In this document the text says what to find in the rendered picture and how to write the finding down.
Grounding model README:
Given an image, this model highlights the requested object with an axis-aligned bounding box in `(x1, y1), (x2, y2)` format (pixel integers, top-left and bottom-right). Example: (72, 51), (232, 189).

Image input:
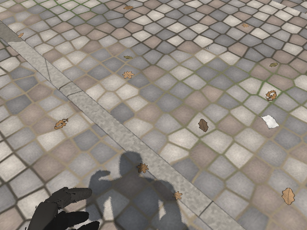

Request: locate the robot left hand
(25, 187), (100, 230)

